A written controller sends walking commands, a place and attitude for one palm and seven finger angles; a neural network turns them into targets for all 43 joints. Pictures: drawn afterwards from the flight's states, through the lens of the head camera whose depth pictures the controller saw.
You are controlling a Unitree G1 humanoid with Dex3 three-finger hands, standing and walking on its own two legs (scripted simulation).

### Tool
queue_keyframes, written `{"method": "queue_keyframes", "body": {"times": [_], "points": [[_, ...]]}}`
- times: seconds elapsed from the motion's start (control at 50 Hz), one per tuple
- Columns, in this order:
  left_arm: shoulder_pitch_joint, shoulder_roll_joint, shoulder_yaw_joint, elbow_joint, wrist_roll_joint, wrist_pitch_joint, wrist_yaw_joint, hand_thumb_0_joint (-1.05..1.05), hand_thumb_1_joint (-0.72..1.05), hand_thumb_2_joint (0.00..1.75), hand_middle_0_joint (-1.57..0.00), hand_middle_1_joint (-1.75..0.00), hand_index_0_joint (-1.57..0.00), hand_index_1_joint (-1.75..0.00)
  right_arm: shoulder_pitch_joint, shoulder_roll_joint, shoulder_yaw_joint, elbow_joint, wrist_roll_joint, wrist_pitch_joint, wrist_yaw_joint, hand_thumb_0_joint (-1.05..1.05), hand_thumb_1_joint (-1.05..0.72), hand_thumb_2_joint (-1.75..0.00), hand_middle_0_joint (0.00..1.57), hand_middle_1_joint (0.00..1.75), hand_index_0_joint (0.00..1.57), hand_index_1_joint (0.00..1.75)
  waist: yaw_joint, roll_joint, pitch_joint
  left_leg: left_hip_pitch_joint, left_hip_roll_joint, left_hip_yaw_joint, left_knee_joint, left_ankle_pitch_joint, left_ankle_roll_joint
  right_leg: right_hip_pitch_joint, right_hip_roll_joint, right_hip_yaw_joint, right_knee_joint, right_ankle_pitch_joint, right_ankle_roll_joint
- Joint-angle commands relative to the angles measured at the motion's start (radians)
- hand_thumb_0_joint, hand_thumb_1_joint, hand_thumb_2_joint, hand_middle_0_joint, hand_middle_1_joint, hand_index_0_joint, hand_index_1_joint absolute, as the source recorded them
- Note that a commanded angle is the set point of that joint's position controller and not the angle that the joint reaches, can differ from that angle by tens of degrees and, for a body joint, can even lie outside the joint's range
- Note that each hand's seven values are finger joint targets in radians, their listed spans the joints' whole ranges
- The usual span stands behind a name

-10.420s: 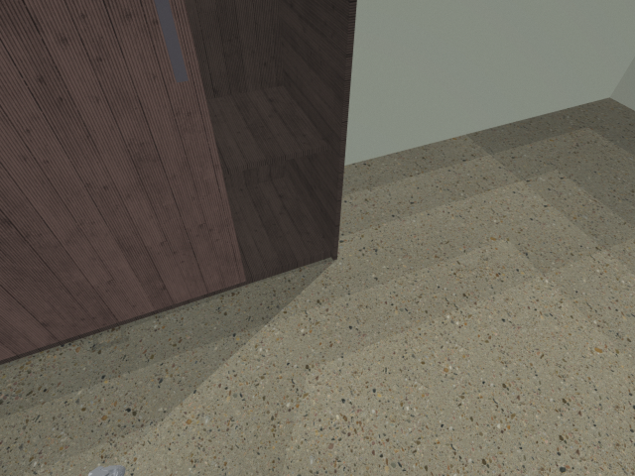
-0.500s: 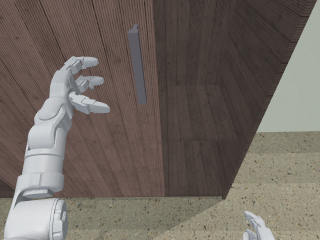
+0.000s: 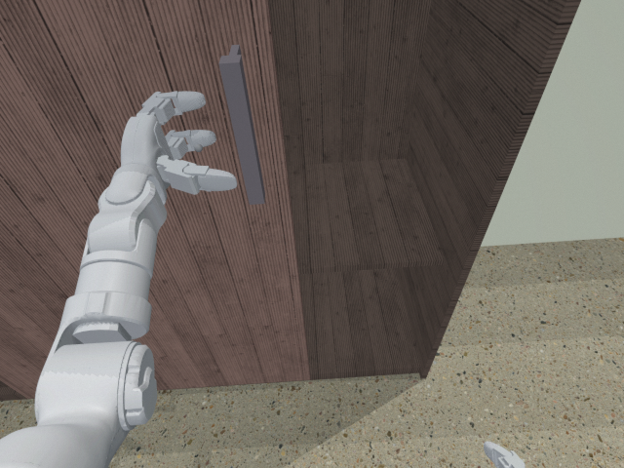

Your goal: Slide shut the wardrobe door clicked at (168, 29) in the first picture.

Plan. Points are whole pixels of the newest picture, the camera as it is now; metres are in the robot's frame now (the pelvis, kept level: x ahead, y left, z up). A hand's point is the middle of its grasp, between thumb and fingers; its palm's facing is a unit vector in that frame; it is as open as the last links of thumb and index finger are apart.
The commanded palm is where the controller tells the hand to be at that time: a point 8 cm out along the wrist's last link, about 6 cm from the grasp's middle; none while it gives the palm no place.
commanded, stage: move the hooked fingers beside the handle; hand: left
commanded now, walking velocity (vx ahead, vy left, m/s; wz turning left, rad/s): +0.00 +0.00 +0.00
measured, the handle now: (247, 130) +0.51 +0.10 +0.20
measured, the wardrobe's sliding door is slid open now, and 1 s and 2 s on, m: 0.36 0.36 0.36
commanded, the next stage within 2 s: feel for the door with the fingertips in 0.70 s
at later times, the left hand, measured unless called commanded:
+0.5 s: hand (194, 149) +0.44 +0.15 +0.22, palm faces +0.06 -1.00 +0.01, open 14.0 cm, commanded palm +0.41 +0.21 +0.21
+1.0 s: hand (212, 152) +0.44 +0.13 +0.22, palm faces +0.05 -1.00 +0.01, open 14.0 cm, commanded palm +0.41 +0.18 +0.21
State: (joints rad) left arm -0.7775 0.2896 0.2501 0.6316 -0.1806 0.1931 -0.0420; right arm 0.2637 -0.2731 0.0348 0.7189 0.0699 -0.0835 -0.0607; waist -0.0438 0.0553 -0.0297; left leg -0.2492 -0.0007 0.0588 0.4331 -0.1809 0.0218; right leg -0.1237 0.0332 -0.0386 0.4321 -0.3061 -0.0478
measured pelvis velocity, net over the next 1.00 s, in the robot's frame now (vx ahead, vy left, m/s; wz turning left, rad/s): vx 0.00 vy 0.00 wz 0.00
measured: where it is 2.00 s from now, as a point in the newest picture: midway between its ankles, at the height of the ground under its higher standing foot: outside the picture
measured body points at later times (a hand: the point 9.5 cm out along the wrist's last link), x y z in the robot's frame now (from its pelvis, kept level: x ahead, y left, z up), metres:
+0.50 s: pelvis +0.00 +0.00 +0.00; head -0.01 -0.02 +0.45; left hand +0.43 +0.20 +0.22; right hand +0.12 -0.25 -0.11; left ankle +0.03 +0.11 -0.74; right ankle -0.05 -0.08 -0.74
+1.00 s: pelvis +0.00 +0.00 +0.00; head -0.01 -0.02 +0.45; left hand +0.43 +0.18 +0.22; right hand +0.12 -0.25 -0.12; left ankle +0.03 +0.11 -0.74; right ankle -0.05 -0.08 -0.74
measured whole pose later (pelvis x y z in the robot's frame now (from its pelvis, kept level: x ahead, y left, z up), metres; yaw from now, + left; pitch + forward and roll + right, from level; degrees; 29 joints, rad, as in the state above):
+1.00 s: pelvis +0.00 +0.00 +0.00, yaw +0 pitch +0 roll +0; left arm -0.78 0.23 0.20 0.62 -0.18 0.18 0.00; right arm 0.27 -0.27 0.03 0.71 0.07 -0.09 -0.05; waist -0.03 0.06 -0.03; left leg -0.25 -0.01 0.06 0.44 -0.18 0.03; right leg -0.12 0.03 -0.04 0.43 -0.31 -0.04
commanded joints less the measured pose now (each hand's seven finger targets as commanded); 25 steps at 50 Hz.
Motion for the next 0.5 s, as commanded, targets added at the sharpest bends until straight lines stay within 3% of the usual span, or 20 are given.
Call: {"method": "queue_keyframes", "body": {"times": [0.0,0.02,0.04,0.06,0.1,0.16,0.3,0.32,0.36,0.38,0.42,0.46,0.48], "points": [[-0.401,0.298,0.107,-0.210,0.005,-0.087,0.001,0.00,-0.50,0.30,-0.30,-1.20,-0.30,-1.20,-0.062,-0.120,-0.046,-0.154,-0.001,-0.043,-0.004,0.00,-0.90,-0.90,0.20,0.30,0.20,0.30,0.041,-0.110,-0.298,0.203,-0.001,-0.048,0.003,0.258,0.042,0.005,-0.032,0.042,-0.051,0.487,0.038],[-0.418,0.271,0.078,-0.213,0.004,-0.088,-0.008,0.00,-0.50,0.30,-0.30,-1.20,-0.30,-1.20,-0.063,-0.119,-0.046,-0.155,0.003,-0.042,-0.003,0.00,-0.90,-0.90,0.20,0.30,0.20,0.30,0.030,-0.099,-0.278,0.207,-0.002,-0.042,0.003,0.246,0.043,-0.017,-0.030,0.041,-0.056,0.479,0.039],[-0.437,0.266,0.072,-0.227,0.002,-0.093,-0.014,0.00,-0.50,0.30,-0.30,-1.20,-0.30,-1.20,-0.061,-0.118,-0.048,-0.157,0.004,-0.044,-0.004,0.00,-0.90,-0.90,0.20,0.30,0.20,0.30,0.024,-0.094,-0.278,0.216,-0.001,-0.041,0.005,0.242,0.045,-0.026,-0.029,0.042,-0.058,0.477,0.040],[-0.406,0.281,0.087,-0.221,0.002,-0.095,-0.018,0.00,-0.50,0.30,-0.30,-1.20,-0.30,-1.20,-0.061,-0.121,-0.049,-0.160,0.003,-0.042,-0.003,0.00,-0.90,-0.90,0.20,0.30,0.20,0.30,0.034,-0.095,-0.270,0.210,0.000,-0.043,0.004,0.238,0.044,-0.020,-0.029,0.038,-0.061,0.457,0.036],[-0.437,0.256,0.062,-0.216,-0.007,-0.092,-0.028,0.00,-0.50,0.30,-0.30,-1.20,-0.30,-1.20,-0.063,-0.120,-0.048,-0.158,0.009,-0.045,-0.006,0.00,-0.90,-0.90,0.20,0.30,0.20,0.30,0.018,-0.062,-0.243,0.216,-0.001,-0.039,0.004,0.204,0.045,-0.060,-0.025,0.043,-0.072,0.423,0.038],[-0.454,0.279,0.071,-0.232,-0.012,-0.095,-0.034,0.00,-0.50,0.30,-0.30,-1.20,-0.30,-1.20,-0.057,-0.126,-0.050,-0.151,0.007,-0.048,-0.010,0.00,-0.90,-0.90,0.20,0.30,0.20,0.30,0.015,-0.078,-0.258,0.220,0.000,-0.045,0.007,0.200,0.046,-0.056,-0.026,0.043,-0.074,0.402,0.037],[-0.562,0.205,-0.002,-0.208,-0.016,-0.110,-0.035,0.00,-0.50,0.30,-0.30,-1.20,-0.30,-1.20,-0.045,-0.122,-0.050,-0.126,0.011,-0.069,-0.013,0.00,-0.90,-0.90,0.20,0.30,0.20,0.30,-0.019,-0.035,-0.262,0.257,0.000,-0.061,0.018,0.178,0.045,-0.123,-0.020,0.041,-0.075,0.350,0.034],[-0.558,0.215,0.015,-0.185,-0.018,-0.111,-0.032,0.00,-0.50,0.30,-0.30,-1.20,-0.30,-1.20,-0.038,-0.123,-0.052,-0.121,0.009,-0.072,-0.013,0.00,-0.90,-0.90,0.20,0.30,0.20,0.30,-0.017,-0.059,-0.268,0.259,0.001,-0.064,0.019,0.182,0.046,-0.123,-0.019,0.041,-0.075,0.352,0.034],[-0.543,0.246,0.038,-0.190,-0.012,-0.118,-0.024,0.00,-0.50,0.30,-0.30,-1.20,-0.30,-1.20,-0.039,-0.126,-0.049,-0.123,0.005,-0.070,-0.011,0.00,-0.90,-0.90,0.20,0.30,0.20,0.30,0.003,-0.019,-0.295,0.257,-0.001,-0.064,0.017,0.204,0.041,-0.093,-0.022,0.039,-0.065,0.361,0.027],[-0.544,0.241,0.038,-0.200,-0.007,-0.122,-0.019,0.00,-0.50,0.30,-0.30,-1.20,-0.30,-1.20,-0.040,-0.123,-0.050,-0.127,0.005,-0.073,-0.008,0.00,-0.90,-0.90,0.20,0.30,0.20,0.30,0.001,-0.014,-0.307,0.267,-0.001,-0.067,0.019,0.220,0.041,-0.093,-0.022,0.037,-0.058,0.378,0.026],[-0.514,0.221,0.032,-0.168,-0.008,-0.116,-0.014,0.00,-0.50,0.30,-0.30,-1.20,-0.30,-1.20,-0.037,-0.123,-0.051,-0.129,0.005,-0.071,-0.004,0.00,-0.90,-0.90,0.20,0.30,0.20,0.30,0.004,-0.076,-0.300,0.259,0.003,-0.067,0.020,0.237,0.042,-0.090,-0.018,0.032,-0.054,0.402,0.030],[-0.465,0.260,0.073,-0.134,-0.006,-0.112,-0.010,0.00,-0.50,0.30,-0.30,-1.20,-0.30,-1.20,-0.035,-0.127,-0.052,-0.130,0.002,-0.063,-0.003,0.00,-0.90,-0.90,0.20,0.30,0.20,0.30,0.020,-0.106,-0.285,0.224,0.002,-0.059,0.016,0.229,0.043,-0.062,-0.022,0.034,-0.058,0.409,0.031],[-0.472,0.245,0.054,-0.134,-0.001,-0.110,-0.010,0.00,-0.50,0.30,-0.30,-1.20,-0.30,-1.20,-0.038,-0.127,-0.048,-0.136,0.005,-0.061,-0.002,0.00,-0.90,-0.90,0.20,0.30,0.20,0.30,0.015,-0.091,-0.265,0.213,0.000,-0.059,0.011,0.221,0.043,-0.074,-0.021,0.034,-0.055,0.405,0.031]]}}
